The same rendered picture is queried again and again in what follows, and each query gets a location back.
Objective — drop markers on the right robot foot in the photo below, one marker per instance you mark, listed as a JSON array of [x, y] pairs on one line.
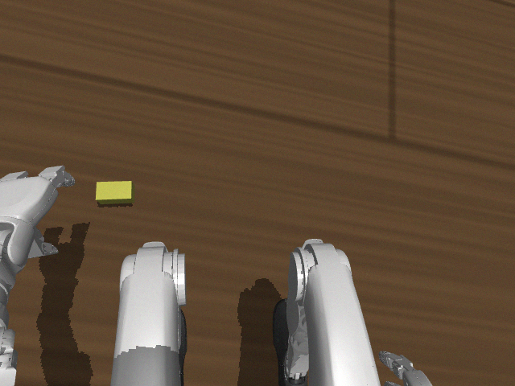
[[280, 338]]

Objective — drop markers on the right robot hand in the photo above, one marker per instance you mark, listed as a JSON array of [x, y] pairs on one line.
[[403, 369]]

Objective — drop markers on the left robot arm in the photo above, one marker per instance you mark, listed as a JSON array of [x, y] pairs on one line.
[[16, 238]]

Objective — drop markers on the left robot hand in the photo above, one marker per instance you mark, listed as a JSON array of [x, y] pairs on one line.
[[30, 198]]

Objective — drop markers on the small box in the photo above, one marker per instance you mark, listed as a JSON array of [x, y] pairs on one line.
[[115, 192]]

